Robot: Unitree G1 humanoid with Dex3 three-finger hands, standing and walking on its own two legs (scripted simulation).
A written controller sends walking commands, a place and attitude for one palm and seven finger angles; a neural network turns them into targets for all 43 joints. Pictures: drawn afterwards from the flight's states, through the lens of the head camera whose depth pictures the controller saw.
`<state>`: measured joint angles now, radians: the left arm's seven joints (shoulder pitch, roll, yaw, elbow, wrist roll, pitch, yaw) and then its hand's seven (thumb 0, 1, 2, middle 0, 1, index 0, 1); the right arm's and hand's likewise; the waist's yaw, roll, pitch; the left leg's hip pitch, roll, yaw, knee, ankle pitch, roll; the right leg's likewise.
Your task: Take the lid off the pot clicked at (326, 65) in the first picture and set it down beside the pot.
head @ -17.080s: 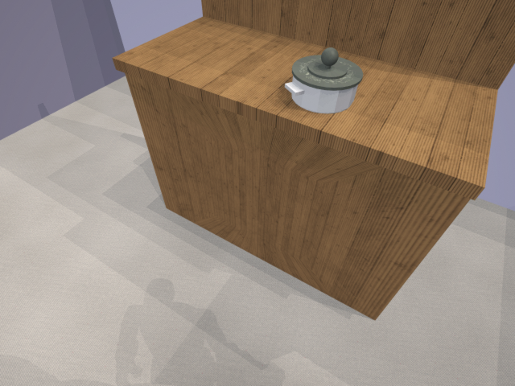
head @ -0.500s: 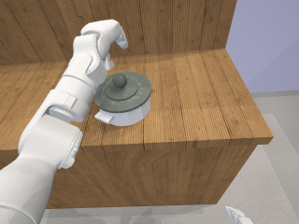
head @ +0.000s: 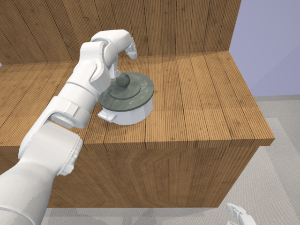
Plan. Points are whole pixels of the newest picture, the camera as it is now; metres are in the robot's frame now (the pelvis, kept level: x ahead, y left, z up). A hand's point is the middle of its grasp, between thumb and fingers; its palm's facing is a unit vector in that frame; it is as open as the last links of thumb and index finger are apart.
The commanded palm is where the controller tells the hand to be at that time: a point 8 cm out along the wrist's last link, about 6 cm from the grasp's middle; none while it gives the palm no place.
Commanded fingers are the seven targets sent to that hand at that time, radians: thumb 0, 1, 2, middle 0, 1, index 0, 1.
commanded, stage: move the open hand above the knob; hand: left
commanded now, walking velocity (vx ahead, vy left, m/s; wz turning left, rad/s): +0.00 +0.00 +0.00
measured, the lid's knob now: (123, 80) +0.50 +0.08 +0.14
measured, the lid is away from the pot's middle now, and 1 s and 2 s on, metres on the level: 0.00 0.00 0.00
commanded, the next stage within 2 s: lower the open fingers around the knob in 1.72 s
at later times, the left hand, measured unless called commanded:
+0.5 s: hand (105, 64) +0.46 +0.11 +0.22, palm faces -0.17 -0.04 -0.98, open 10.3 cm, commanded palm +0.43 +0.11 +0.29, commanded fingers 0.00 -0.43 1.73 -0.86 -0.08 -0.86 -0.08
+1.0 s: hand (114, 56) +0.47 +0.08 +0.24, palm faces -0.16 -0.07 -0.98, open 10.3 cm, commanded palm +0.45 +0.10 +0.29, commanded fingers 0.00 -0.43 1.73 -0.86 -0.08 -0.86 -0.08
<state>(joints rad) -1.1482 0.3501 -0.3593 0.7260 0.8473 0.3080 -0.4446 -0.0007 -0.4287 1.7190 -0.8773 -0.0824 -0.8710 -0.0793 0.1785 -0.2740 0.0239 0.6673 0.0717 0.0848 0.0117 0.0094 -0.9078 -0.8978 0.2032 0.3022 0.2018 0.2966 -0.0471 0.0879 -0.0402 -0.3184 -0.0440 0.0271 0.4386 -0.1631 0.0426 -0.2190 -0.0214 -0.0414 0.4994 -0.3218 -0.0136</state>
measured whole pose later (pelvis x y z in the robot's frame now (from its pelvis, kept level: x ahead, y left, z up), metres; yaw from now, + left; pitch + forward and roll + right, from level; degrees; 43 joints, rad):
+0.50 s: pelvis +0.00 +0.00 +0.00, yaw -1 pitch +3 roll +1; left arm -1.11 0.38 -0.34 0.71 0.88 0.37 -0.43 0.00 -0.43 1.72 -0.87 -0.08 -0.87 -0.08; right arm 0.17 -0.28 0.02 0.64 0.08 0.12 0.05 0.01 -0.91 -0.90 0.20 0.30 0.20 0.30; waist -0.03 0.09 -0.05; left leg -0.33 -0.04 0.04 0.44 -0.17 0.04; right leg -0.23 -0.02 -0.03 0.49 -0.32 -0.01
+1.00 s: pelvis +0.00 +0.01 +0.00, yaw +0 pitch +3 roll +1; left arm -1.24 0.33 -0.33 0.84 0.85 0.33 -0.40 0.00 -0.43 1.72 -0.88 -0.08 -0.87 -0.08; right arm 0.18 -0.26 0.04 0.69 0.07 0.07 0.01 0.01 -0.91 -0.90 0.20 0.30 0.20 0.30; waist -0.06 0.08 -0.04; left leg -0.34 -0.05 0.04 0.44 -0.16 0.06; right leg -0.24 -0.03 -0.03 0.49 -0.31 0.00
